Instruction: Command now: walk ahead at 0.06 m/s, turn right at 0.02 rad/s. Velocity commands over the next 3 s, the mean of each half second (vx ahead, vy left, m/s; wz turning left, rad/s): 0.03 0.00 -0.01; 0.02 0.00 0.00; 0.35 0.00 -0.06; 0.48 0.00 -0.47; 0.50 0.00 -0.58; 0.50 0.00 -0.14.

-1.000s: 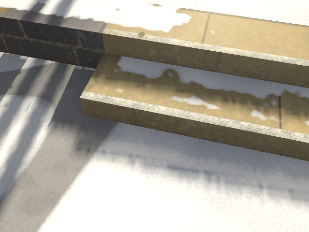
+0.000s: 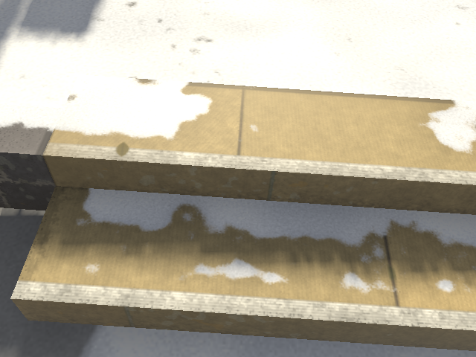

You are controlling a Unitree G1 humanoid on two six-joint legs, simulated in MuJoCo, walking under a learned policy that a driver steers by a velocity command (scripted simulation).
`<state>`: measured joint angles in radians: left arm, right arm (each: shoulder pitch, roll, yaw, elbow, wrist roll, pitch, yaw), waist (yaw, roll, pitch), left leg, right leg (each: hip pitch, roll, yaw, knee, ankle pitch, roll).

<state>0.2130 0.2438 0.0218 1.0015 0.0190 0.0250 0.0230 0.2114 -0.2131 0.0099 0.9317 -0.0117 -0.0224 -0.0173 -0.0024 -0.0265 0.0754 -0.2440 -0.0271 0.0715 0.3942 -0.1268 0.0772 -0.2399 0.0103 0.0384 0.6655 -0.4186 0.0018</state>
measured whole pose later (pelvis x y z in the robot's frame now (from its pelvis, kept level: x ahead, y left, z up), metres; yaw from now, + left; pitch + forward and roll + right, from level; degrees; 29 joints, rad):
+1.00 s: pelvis +0.04 -0.03 +0.00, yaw +1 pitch -1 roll +0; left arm 0.19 0.23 0.01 1.13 0.02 0.00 0.03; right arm 0.14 -0.24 -0.01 1.09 -0.02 0.01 -0.03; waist -0.01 0.00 0.02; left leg -0.22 -0.01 0.04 0.45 -0.23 0.03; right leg -0.12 0.03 0.00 0.43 -0.29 -0.03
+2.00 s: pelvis +0.45 -0.03 +0.01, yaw -18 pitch +5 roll +2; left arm 0.47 0.16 0.00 1.07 0.01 -0.05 0.05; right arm -0.08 -0.08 0.09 0.55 -0.06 -0.01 -0.01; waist 0.08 0.00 0.02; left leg -1.20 0.07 0.09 1.62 -0.45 0.03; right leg -0.07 0.10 0.17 0.25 -0.24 -0.10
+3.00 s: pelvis +0.97 -0.35 +0.26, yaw -36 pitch +2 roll -4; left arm 0.44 0.17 -0.01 1.15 0.09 -0.08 -0.01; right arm 0.11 -0.22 0.00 0.90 -0.05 -0.11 0.11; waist 0.03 0.06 -0.05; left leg -0.99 0.07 -0.09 1.61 -0.11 0.17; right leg -0.25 0.04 -0.20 0.55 -0.34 -0.05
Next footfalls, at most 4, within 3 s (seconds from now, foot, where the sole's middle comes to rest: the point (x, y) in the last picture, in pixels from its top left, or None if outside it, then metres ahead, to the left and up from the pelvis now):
0.08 right None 0.04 -0.13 -0.78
1.60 right None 0.39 -0.08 -0.78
2.08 left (233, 257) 0.71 0.01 -0.64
2.70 right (389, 169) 0.92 -0.43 -0.50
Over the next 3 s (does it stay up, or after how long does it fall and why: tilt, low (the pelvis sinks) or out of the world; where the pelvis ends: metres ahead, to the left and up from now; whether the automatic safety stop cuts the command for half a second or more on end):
stays up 0.97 -0.35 0.26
